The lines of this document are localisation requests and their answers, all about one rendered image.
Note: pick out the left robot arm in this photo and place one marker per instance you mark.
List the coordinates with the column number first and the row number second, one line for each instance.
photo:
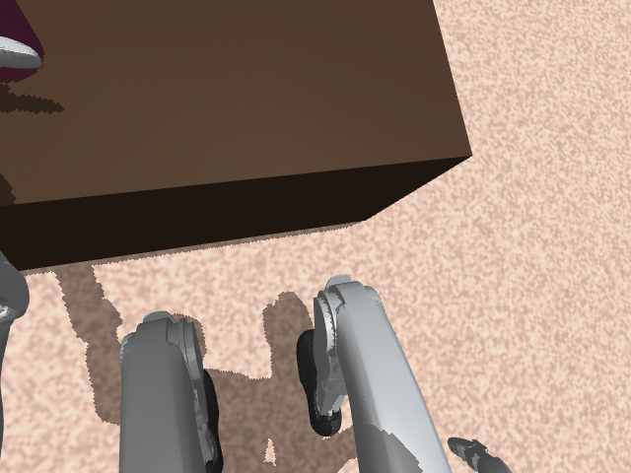
column 14, row 301

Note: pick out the right robot foot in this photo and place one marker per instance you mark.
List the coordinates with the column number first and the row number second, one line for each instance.
column 322, row 425

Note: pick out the bottle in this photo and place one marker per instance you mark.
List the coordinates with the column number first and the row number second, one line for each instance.
column 14, row 25

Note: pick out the left robot hand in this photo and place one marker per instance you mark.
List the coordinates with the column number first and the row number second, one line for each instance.
column 14, row 54

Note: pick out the left robot foot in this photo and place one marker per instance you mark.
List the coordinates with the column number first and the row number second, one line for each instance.
column 216, row 464

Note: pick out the right robot hand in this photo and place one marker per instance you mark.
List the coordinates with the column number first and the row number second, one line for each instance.
column 477, row 456

